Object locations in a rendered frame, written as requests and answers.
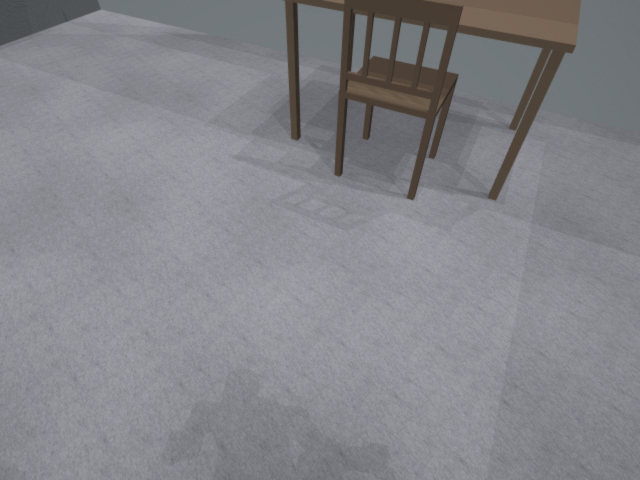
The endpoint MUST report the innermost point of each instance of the chair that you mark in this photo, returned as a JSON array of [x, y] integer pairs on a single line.
[[407, 88]]

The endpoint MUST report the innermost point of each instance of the table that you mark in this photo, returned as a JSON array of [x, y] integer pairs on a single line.
[[547, 24]]

